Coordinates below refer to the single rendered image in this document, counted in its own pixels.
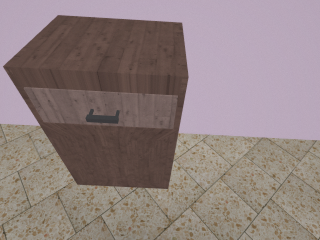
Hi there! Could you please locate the cabinet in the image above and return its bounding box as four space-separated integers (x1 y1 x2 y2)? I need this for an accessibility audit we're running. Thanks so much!
3 15 189 189

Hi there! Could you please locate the handle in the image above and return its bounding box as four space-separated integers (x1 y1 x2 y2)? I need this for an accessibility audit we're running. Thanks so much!
85 109 120 124

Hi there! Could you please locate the drawer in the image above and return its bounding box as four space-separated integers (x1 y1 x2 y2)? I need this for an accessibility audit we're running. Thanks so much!
24 87 178 129

